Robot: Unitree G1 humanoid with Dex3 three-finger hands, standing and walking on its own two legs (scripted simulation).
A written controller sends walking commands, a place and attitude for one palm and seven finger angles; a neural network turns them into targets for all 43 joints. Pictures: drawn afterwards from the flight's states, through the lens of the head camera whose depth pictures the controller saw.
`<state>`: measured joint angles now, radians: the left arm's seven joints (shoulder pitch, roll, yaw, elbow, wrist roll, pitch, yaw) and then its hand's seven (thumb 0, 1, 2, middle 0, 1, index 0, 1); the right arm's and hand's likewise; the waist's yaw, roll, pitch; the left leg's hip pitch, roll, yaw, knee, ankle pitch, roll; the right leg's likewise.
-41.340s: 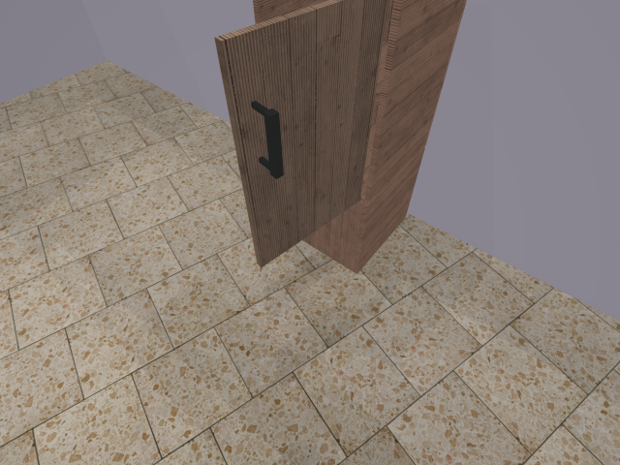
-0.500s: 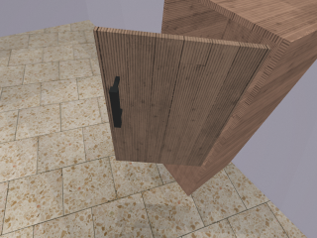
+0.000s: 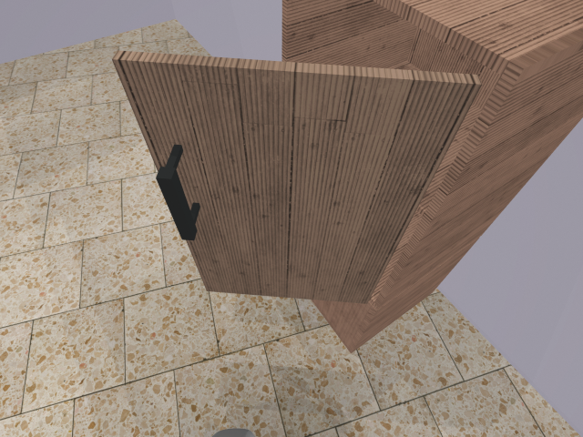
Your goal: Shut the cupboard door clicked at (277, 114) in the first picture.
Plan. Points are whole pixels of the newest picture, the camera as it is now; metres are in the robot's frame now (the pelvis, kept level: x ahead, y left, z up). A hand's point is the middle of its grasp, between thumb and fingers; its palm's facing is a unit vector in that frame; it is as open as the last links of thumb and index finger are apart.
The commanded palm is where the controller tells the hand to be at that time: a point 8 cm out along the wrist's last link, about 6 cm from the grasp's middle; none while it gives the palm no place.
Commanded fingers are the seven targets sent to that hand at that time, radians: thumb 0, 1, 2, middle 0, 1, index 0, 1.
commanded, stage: come to a stop and stand still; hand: left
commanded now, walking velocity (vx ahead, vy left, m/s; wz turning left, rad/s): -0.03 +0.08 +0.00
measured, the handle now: (182, 195) +0.41 +0.19 +0.07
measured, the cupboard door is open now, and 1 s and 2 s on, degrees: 52 52 52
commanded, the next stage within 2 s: look again from close up in 0.60 s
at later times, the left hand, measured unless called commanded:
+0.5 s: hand out of the picture +0.03 +0.25 -0.16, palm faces -0.06 -0.96 -0.27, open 7.3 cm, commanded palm none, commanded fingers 0.00 0.90 0.90 -0.20 -0.30 -0.20 -0.30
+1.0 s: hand out of the picture +0.00 +0.20 -0.16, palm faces -0.07 -0.98 -0.20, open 7.3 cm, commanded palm none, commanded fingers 0.00 0.90 0.90 -0.20 -0.30 -0.20 -0.30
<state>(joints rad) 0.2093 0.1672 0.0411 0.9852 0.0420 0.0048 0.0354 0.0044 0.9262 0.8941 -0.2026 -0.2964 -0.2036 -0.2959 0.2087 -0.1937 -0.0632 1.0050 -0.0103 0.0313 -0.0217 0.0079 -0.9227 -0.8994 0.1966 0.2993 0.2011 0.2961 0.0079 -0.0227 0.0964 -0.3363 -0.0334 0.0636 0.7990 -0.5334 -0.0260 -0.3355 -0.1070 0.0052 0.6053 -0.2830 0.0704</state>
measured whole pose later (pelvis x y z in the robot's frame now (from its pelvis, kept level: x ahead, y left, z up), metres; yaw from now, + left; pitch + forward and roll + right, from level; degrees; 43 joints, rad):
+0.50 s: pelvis -0.02 +0.06 +0.01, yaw -4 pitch +0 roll +0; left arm 0.26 0.18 0.00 0.99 0.03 0.02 0.04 0.00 0.91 0.89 -0.20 -0.30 -0.20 -0.30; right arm 0.23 -0.18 -0.02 0.90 -0.02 -0.01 -0.01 -0.01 -0.94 -0.90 0.20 0.30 0.21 0.30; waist 0.01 0.05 0.02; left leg -0.24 -0.09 0.19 0.47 -0.26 0.14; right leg -0.26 -0.06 0.04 0.55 -0.30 -0.01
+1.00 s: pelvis -0.01 +0.03 +0.01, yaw -4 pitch +0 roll +1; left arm 0.27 0.13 -0.02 1.11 0.02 0.00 0.04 0.01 0.92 0.89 -0.20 -0.30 -0.20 -0.30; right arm 0.31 -0.14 0.01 1.10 -0.02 -0.02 -0.02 0.00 -0.91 -0.90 0.20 0.30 0.20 0.30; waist -0.01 0.01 0.05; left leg -0.17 -0.08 0.16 0.36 -0.21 0.11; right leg -0.20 -0.05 0.02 0.46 -0.27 0.03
